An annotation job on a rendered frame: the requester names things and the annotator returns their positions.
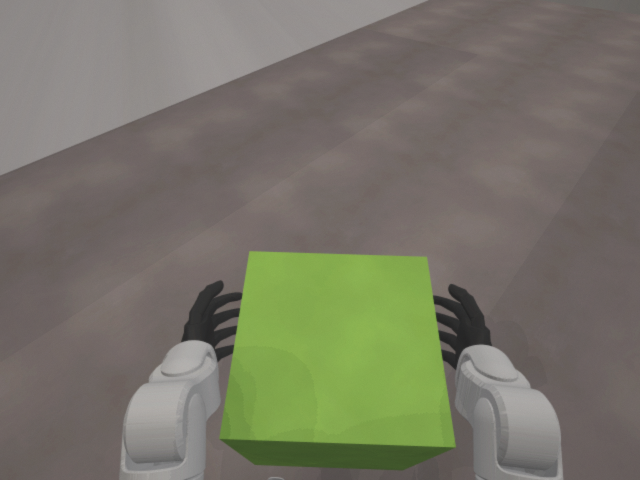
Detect left robot forearm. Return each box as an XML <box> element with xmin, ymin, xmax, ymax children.
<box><xmin>119</xmin><ymin>340</ymin><xmax>221</xmax><ymax>480</ymax></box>

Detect left robot hand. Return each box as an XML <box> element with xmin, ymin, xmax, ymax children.
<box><xmin>181</xmin><ymin>280</ymin><xmax>242</xmax><ymax>362</ymax></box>

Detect carton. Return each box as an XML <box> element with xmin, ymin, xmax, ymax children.
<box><xmin>219</xmin><ymin>251</ymin><xmax>456</xmax><ymax>470</ymax></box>

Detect right robot forearm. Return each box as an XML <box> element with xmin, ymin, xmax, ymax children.
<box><xmin>455</xmin><ymin>345</ymin><xmax>563</xmax><ymax>480</ymax></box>

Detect right robot hand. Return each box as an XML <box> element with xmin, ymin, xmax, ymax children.
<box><xmin>433</xmin><ymin>284</ymin><xmax>493</xmax><ymax>370</ymax></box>

